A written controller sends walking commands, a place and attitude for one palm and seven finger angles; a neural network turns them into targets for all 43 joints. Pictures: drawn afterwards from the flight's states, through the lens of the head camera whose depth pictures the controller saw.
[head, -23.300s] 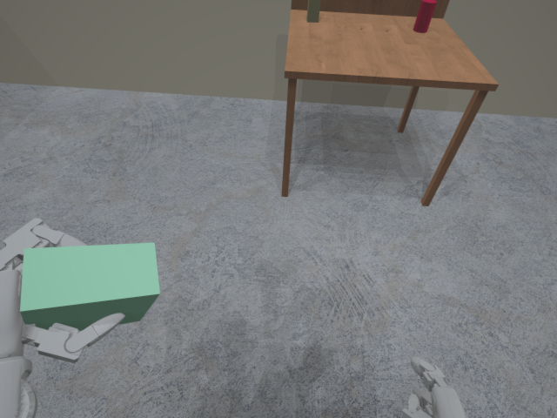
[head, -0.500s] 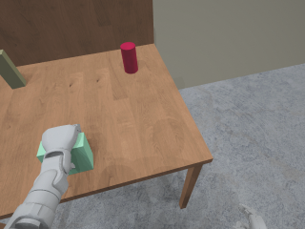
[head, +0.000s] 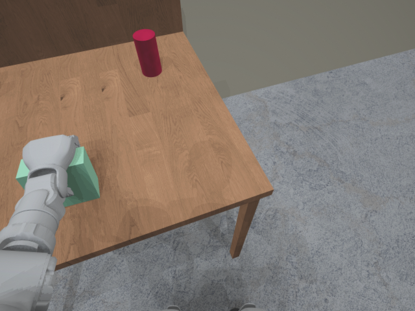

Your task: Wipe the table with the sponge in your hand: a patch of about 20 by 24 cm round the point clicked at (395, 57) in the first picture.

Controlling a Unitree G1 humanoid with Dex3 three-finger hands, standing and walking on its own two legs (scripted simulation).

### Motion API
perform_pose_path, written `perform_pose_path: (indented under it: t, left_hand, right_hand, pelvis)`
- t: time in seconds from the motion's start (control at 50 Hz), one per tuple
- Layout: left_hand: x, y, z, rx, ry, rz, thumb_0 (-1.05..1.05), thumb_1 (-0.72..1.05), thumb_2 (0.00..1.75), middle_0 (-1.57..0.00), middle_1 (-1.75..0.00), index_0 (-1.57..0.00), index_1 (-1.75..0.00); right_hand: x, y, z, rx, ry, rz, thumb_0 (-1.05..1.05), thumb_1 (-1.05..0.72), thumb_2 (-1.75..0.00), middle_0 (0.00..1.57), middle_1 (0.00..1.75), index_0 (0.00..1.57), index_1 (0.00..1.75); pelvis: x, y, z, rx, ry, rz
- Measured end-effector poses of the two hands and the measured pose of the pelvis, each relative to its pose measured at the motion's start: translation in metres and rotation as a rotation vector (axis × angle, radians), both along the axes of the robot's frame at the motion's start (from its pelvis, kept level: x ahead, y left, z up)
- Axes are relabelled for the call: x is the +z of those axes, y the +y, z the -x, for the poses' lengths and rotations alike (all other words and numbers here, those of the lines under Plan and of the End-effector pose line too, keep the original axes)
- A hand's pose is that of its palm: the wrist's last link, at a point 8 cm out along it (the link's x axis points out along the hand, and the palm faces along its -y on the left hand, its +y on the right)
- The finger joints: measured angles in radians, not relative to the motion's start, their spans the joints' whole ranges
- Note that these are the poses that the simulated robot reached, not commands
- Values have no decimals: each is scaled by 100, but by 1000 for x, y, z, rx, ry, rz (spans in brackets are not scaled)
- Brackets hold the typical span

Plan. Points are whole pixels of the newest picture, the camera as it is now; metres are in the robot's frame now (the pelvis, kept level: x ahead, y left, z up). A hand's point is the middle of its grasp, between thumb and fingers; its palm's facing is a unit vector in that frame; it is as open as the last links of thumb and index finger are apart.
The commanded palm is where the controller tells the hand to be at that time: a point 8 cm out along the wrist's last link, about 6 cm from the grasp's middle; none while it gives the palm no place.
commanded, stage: wipe forward along the first lane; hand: left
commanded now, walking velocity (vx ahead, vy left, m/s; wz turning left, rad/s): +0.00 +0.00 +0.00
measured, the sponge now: (66, 185) +0.38 +0.33 -0.03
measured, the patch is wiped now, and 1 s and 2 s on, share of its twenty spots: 0.30 0.45 0.60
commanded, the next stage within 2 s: slide across to the middle lane in 0.78 s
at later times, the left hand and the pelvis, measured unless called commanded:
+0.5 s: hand (56, 148) +0.45 +0.36 +0.02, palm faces -0.19 +0.01 -0.98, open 9.9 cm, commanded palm +0.45 +0.34 +0.05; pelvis +0.01 +0.02 -0.01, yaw -1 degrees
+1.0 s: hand (58, 135) +0.49 +0.37 +0.01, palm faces -0.21 +0.05 -0.98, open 9.9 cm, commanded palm +0.49 +0.33 +0.06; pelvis +0.03 +0.04 -0.01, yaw -1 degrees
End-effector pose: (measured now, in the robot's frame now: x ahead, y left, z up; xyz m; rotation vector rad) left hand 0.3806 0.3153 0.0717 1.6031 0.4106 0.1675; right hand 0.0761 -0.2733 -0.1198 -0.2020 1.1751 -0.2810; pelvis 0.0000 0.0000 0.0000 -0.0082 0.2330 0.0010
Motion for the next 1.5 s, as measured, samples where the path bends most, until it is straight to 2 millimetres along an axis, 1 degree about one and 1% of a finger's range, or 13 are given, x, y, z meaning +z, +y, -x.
perform_pose_path:
  t: [0.16,0.3,0.5,0.72,0.92,1.06,1.14,1.24,1.36,1.5]
  left_hand:
    - [1,11,-21,9,15,7,2,-55,112,-79,-132,-79,-133]
    - [0,18,-36,0,21,4,2,-55,112,-79,-132,-79,-133]
    - [1,33,-58,8,27,14,2,-55,112,-79,-132,-79,-134]
    - [-2,41,-81,-6,39,3,2,-55,112,-80,-131,-80,-133]
    - [-2,45,-98,3,49,-6,1,-56,112,-80,-131,-80,-133]
    - [1,40,-100,-12,24,-9,1,-55,112,-79,-133,-79,-135]
    - [2,34,-100,-6,10,-2,1,-54,112,-77,-135,-77,-137]
    - [4,24,-104,-6,20,-2,1,-53,112,-76,-137,-75,-139]
    - [7,7,-112,-35,10,23,0,-52,112,-75,-138,-75,-139]
    - [4,-8,-116,-40,6,21,0,-52,112,-75,-138,-74,-140]
  right_hand:
    - [1,-2,20,-20,37,22,1,-90,-90,20,30,20,30]
    - [0,2,29,-32,79,28,1,-90,-90,20,30,20,30]
    - [2,16,27,-37,107,28,1,-90,-90,20,30,20,30]
    - [1,30,25,-40,156,29,1,-90,-90,20,30,20,30]
    - [0,37,26,-49,196,24,1,-90,-90,21,30,20,30]
    - [1,39,29,-63,229,16,1,-90,-90,21,30,20,30]
    - [3,41,25,-67,238,5,1,-90,-90,20,30,20,30]
    - [5,41,13,-61,223,-2,1,-90,-90,20,30,20,30]
    - [6,40,-6,-48,195,-12,1,-90,-90,20,30,20,30]
    - [7,38,-25,-43,161,-27,0,-90,-90,20,30,20,30]
  pelvis:
    - [-4,2,2,-4,33,7]
    - [-6,8,-2,-8,59,14]
    - [-7,19,-9,-7,83,25]
    - [-8,31,-21,-5,113,35]
    - [-10,35,-28,-3,132,42]
    - [-7,36,-34,2,123,46]
    - [-3,35,-39,8,107,46]
    - [1,34,-45,13,92,44]
    - [4,33,-53,11,83,40]
    - [7,31,-60,1,80,35]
